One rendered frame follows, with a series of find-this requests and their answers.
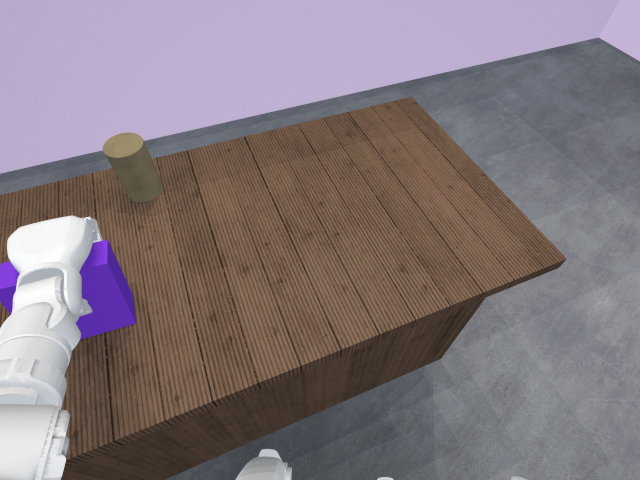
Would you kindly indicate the table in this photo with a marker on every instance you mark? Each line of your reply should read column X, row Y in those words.
column 275, row 276

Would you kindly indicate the robot left thigh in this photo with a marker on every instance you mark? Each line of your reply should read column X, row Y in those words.
column 265, row 468

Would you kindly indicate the left robot hand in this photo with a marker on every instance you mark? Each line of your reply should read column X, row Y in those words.
column 65, row 240

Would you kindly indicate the sponge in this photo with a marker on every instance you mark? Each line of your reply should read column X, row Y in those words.
column 103, row 286

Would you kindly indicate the robot left forearm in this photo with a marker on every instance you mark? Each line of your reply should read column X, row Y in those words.
column 37, row 339

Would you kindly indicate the robot left upper arm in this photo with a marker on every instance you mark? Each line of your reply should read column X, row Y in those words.
column 33, row 441

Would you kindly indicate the robot left shin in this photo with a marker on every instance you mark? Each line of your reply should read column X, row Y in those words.
column 269, row 453

